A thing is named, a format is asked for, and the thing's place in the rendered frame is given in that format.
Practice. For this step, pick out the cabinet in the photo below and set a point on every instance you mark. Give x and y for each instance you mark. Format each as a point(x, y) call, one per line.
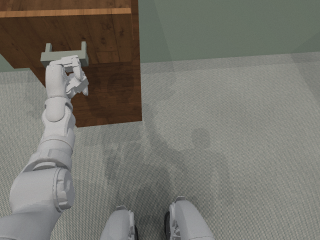
point(114, 90)

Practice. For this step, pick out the left robot thigh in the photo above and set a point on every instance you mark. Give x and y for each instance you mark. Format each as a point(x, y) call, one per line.
point(120, 226)

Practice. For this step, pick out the left robot hand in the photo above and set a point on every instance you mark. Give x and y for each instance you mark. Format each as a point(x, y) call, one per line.
point(58, 84)

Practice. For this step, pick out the robot left forearm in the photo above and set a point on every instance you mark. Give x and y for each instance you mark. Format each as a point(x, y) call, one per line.
point(57, 143)

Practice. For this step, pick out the handle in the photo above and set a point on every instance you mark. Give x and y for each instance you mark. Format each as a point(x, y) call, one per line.
point(49, 56)

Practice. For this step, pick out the robot right shin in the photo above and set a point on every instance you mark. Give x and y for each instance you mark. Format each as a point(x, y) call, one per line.
point(175, 233)

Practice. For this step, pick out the robot left upper arm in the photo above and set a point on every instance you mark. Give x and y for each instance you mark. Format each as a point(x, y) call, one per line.
point(38, 199)

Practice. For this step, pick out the drawer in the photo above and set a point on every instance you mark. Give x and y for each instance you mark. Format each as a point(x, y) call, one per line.
point(28, 25)

